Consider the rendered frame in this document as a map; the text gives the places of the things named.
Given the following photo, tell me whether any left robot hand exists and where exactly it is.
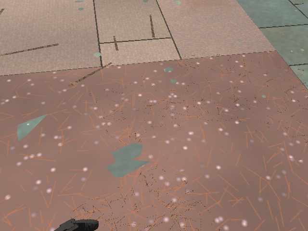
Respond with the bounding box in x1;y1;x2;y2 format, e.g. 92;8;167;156
54;218;99;231

